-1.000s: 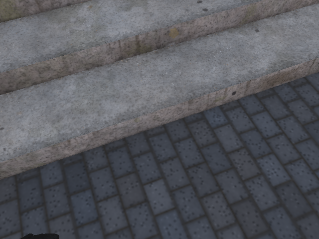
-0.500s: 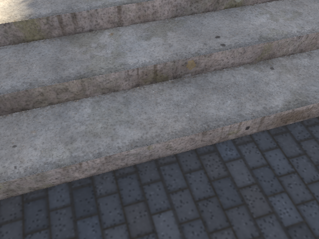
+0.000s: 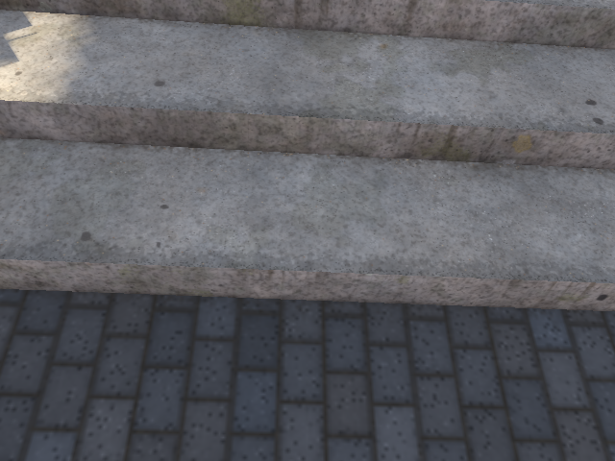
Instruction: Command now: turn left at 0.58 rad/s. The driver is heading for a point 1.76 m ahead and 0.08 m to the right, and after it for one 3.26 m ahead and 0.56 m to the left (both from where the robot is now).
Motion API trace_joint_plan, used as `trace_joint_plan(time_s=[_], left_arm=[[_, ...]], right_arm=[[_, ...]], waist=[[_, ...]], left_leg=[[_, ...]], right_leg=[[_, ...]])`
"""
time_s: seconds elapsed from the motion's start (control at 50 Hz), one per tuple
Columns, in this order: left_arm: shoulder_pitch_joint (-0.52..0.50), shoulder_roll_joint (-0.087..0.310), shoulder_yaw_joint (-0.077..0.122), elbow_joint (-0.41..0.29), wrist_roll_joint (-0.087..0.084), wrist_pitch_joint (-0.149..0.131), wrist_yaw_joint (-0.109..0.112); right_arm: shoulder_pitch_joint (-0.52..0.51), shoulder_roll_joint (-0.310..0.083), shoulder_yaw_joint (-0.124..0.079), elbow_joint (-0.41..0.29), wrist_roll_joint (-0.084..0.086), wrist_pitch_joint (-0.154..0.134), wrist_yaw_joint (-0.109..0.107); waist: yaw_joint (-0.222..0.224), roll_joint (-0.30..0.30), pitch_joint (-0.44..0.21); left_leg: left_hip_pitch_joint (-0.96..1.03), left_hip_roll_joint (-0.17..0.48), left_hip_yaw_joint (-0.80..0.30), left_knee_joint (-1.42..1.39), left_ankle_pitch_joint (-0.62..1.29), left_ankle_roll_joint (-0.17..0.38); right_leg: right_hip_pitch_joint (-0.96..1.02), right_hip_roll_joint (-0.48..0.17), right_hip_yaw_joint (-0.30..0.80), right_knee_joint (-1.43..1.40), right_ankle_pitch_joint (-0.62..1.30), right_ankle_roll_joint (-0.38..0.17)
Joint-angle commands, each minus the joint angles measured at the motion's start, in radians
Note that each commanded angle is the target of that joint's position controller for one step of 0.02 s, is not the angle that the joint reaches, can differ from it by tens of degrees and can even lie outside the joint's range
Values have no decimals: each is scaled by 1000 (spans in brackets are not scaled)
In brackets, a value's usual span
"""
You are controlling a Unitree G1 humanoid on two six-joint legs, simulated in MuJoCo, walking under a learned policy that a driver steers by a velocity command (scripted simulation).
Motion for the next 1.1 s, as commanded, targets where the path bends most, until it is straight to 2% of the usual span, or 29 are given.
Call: trace_joint_plan(time_s=[0.02,0.12,0.2,0.26,0.28,0.3,0.32,0.34,0.36,0.38,0.42,0.5,0.54,0.58,0.6,0.62,0.64,0.66,0.68,0.74,0.82,0.86,0.9,0.92,0.96,1.0,1.06,1.08,1.1], left_arm=[[-36,46,5,-64,-4,-19,-1],[-73,50,-1,-59,-13,-35,-18],[-59,65,3,-50,-21,-53,-34],[10,70,8,-25,-20,-67,-48],[37,93,14,-15,-11,-68,-49],[41,149,23,-27,8,-63,-45],[29,192,29,-14,32,-54,-45],[11,139,19,-35,22,-58,-41],[-18,104,7,-42,10,-56,-34],[-46,89,1,-43,-1,-53,-31],[-41,77,-10,-32,-15,-47,-26],[-25,78,-14,-13,-6,-28,-27],[15,110,-7,0,-10,-19,-31],[16,104,-16,8,-24,-19,-34],[56,83,-25,23,-27,-28,-36],[82,60,-36,26,-5,-44,-43],[119,22,-47,28,13,-60,-50],[73,39,-48,33,18,-61,-47],[35,57,-44,35,14,-59,-46],[38,55,-43,49,5,-46,-35],[62,47,-44,84,1,-44,-30],[75,39,-45,101,-4,-42,-27],[30,45,-41,82,-18,-53,-29],[-6,51,-39,63,-25,-65,-32],[-23,61,-32,44,-42,-88,-46],[-11,57,-34,48,-49,-108,-65],[140,43,-35,127,-34,-122,-87],[227,55,-26,166,-27,-118,-86],[330,85,-16,188,-28,-117,-80]], right_arm=[[-37,-167,-51,-81,8,-12,-22],[-32,-191,-65,-88,5,4,-24],[-48,-194,-69,-95,11,13,-13],[-89,-183,-66,-101,28,21,-15],[-74,-158,-59,-101,27,21,-19],[-23,-103,-42,-97,9,18,-17],[-27,-125,-48,-123,14,8,-16],[-16,-204,-72,-102,-3,-2,-17],[-15,-222,-83,-79,6,-1,-13],[-6,-195,-80,-56,7,6,-15],[-8,-132,-60,-47,7,16,-13],[-66,-46,-18,-62,4,12,-5],[-77,-62,-21,-61,13,10,-3],[-21,-67,-26,-30,12,8,-3],[-19,-82,-27,-29,2,7,-6],[-11,-131,-33,-43,-8,8,-15],[-43,-181,-41,-39,-22,10,-18],[-62,-102,-24,-46,-25,4,-6],[-66,-67,-13,-43,-28,-4,2],[-48,-78,-11,-29,-24,-23,3],[-33,-59,-3,-24,-20,-29,0],[-5,-81,-10,-16,-14,-23,-5],[55,-141,-27,-5,-4,-16,-8],[84,-153,-30,4,1,-21,-10],[107,-144,-29,20,3,-43,-12],[81,-132,-29,18,17,-54,-10],[-12,-140,-30,3,29,-45,-1],[-6,-111,-23,6,21,-45,0],[-23,-56,-6,-4,11,-51,3]], waist=[[8,134,-140],[-14,179,-118],[-16,199,-121],[31,188,-140],[31,156,-156],[-2,-28,-184],[-28,-272,-108],[-1,-194,-106],[-8,-131,-95],[-20,-93,-80],[-10,-91,-69],[20,-162,-104],[44,-186,-104],[9,-159,-94],[12,-131,-90],[27,-40,-124],[86,152,-131],[48,151,-129],[31,120,-94],[26,130,-34],[25,99,-26],[12,117,-38],[-28,186,39],[-44,208,85],[-43,230,106],[-26,182,80],[67,133,-5],[96,110,-37],[135,31,-53]], left_leg=[[210,217,-278,-139,336,149],[168,204,-367,-141,196,161],[168,190,-448,-119,263,164],[161,147,-448,-61,307,121],[99,112,-415,-21,210,78],[-20,22,-295,149,-71,18],[-212,-120,-110,307,-394,-44],[-233,-61,-113,533,-423,-95],[-236,-51,-117,617,-358,-112],[-236,-47,-116,642,-308,-129],[-237,-48,-103,638,-242,-151],[-66,14,16,299,-226,-160],[7,15,54,150,-197,-154],[136,2,78,-114,10,-124],[223,18,42,-203,112,-98],[337,117,-67,-172,313,-65],[290,187,-132,-101,347,5],[191,181,-134,-113,209,41],[167,146,-115,-120,113,27],[119,120,-101,-122,104,-3],[113,110,-96,-115,120,-5],[124,112,-125,-156,-152,22],[122,207,-294,-272,-496,104],[107,259,-385,-318,-547,143],[166,329,-473,-342,-471,188],[215,323,-415,-330,-361,174],[47,204,-199,-247,-173,111],[-26,165,-149,-175,-158,86],[-134,103,-77,-1,-152,35]], right_leg=[[-56,-2,47,-111,54,12],[59,25,61,-335,12,11],[158,46,63,-466,-20,-8],[312,39,40,-719,130,-42],[427,-26,69,-781,248,-69],[545,-218,243,-806,385,-147],[519,-366,450,-830,556,-327],[486,-419,476,-830,551,-399],[473,-360,385,-812,525,-364],[469,-292,303,-797,487,-313],[479,-244,225,-783,556,-293],[483,-188,124,-764,577,-279],[485,-206,149,-754,565,-290],[448,-195,146,-725,515,-262],[405,-181,144,-725,454,-214],[334,-149,112,-686,346,-142],[317,-59,13,-673,156,-72],[398,-61,1,-682,120,-33],[400,-52,-5,-676,155,-18],[390,-54,-2,-667,204,-24],[402,-56,-2,-671,217,-21],[373,-12,-59,-611,67,-20],[210,16,-97,-478,-61,-35],[150,1,-73,-419,-97,-55],[28,-52,-9,-302,-185,-102],[34,-78,-4,-372,-188,-141],[434,0,-103,-633,146,-136],[577,25,-109,-637,178,-120],[701,-63,19,-692,103,-146]])
Next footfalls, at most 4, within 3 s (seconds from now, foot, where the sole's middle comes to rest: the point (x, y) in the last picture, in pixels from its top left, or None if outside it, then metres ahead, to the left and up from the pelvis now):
0.30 right None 0.07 -0.14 -0.78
0.62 left None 0.00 0.12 -0.78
1.10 right None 0.12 -0.10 -0.78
1.60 left None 0.43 0.20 -0.78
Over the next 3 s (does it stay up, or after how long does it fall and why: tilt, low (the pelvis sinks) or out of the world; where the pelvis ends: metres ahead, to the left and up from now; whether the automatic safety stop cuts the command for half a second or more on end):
stays up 1.05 0.12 0.12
